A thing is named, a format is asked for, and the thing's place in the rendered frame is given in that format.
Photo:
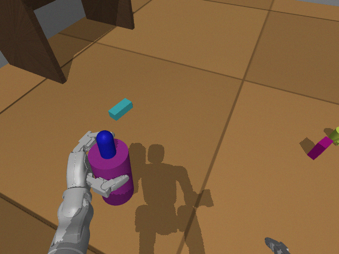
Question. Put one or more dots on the desk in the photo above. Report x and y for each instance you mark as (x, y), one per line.
(24, 44)

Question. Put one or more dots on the right robot hand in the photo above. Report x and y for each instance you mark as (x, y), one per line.
(276, 247)

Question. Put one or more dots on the left robot hand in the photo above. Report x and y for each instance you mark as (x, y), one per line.
(80, 174)

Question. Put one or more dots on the left robot arm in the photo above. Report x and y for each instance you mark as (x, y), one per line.
(74, 215)

